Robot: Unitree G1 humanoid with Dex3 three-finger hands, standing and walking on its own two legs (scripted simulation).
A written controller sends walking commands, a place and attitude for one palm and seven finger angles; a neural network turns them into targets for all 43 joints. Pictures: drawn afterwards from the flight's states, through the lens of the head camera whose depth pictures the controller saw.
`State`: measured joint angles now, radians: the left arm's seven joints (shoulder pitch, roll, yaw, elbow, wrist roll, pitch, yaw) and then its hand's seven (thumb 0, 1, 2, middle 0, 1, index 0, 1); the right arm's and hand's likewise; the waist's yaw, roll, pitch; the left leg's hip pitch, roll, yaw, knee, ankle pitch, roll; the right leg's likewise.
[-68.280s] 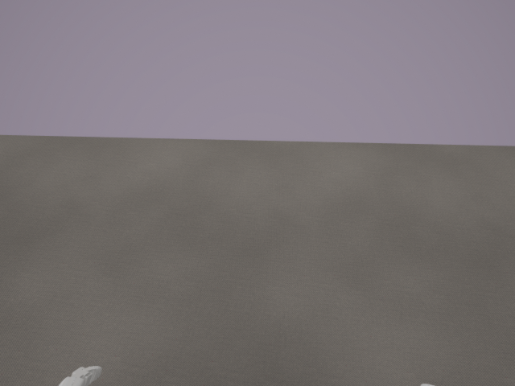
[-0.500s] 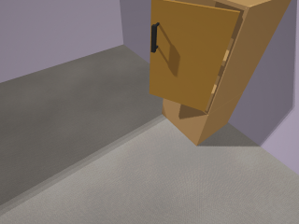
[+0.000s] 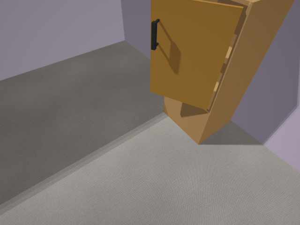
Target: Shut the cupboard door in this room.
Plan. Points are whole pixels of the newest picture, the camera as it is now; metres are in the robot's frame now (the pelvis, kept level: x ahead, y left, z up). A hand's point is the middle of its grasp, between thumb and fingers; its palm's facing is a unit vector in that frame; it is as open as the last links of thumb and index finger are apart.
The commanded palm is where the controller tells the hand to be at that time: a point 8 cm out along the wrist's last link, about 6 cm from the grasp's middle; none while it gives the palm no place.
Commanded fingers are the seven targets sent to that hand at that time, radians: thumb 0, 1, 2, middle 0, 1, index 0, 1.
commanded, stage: look to check the result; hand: left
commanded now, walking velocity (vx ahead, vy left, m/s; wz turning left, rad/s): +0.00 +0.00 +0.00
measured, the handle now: (155, 34) +0.96 +0.02 +0.05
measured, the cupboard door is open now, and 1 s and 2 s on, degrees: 28 28 28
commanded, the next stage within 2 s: walk to a spot facing it in 0.14 s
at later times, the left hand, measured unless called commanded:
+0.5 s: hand out of the picture +0.05 +0.21 -0.18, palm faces +0.11 -0.96 -0.26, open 7.4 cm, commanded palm none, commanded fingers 0.00 0.90 0.90 -0.20 -0.30 -0.20 -0.30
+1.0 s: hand out of the picture +0.04 +0.23 -0.16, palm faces +0.39 -0.88 -0.28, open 7.4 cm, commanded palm none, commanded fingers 0.00 0.90 0.90 -0.20 -0.30 -0.20 -0.30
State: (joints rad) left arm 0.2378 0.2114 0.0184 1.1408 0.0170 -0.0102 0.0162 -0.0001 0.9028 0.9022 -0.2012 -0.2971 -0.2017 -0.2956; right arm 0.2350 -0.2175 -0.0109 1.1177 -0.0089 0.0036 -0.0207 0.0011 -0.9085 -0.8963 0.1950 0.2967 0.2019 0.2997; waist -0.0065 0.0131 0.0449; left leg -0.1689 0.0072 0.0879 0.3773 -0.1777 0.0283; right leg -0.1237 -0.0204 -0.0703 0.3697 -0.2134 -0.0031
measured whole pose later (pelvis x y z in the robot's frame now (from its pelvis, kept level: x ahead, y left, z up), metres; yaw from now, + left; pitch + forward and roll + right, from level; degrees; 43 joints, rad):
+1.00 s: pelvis +0.03 -0.01 -0.01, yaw +25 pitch +2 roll +0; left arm 0.18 0.23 0.06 0.88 0.04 0.00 -0.01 0.00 0.90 0.90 -0.20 -0.30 -0.20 -0.30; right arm 0.29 -0.22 -0.07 0.97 -0.02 0.05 0.00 0.00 -0.90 -0.90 0.20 0.30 0.21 0.30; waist -0.03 0.02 0.03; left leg -0.39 -0.09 -0.12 0.62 -0.34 0.03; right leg -0.28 -0.02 -0.02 0.52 -0.36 0.01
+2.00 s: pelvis +0.21 +0.18 -0.02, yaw +31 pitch +1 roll +0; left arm 0.21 0.17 0.07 0.91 0.03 0.02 0.02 0.00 0.91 0.90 -0.20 -0.30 -0.20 -0.30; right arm 0.15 -0.22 -0.06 0.94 -0.01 0.06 -0.03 0.00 -0.92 -0.90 0.19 0.30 0.20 0.30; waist 0.02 0.01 0.11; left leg -0.45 0.04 0.03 1.10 -0.50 -0.04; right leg -0.32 0.03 0.00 0.57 -0.26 -0.04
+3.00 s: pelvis +0.23 +0.25 -0.01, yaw -4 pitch +1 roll -2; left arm 0.16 0.25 0.09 0.89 0.02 0.08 -0.04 0.00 0.90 0.90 -0.20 -0.30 -0.20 -0.30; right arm 0.22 -0.20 -0.01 0.86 -0.04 0.02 -0.02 0.00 -0.91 -0.90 0.20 0.30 0.20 0.30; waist 0.01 -0.02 0.09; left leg -0.28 0.11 0.13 0.56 -0.29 -0.01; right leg -0.47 0.00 -0.02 1.04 -0.49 0.04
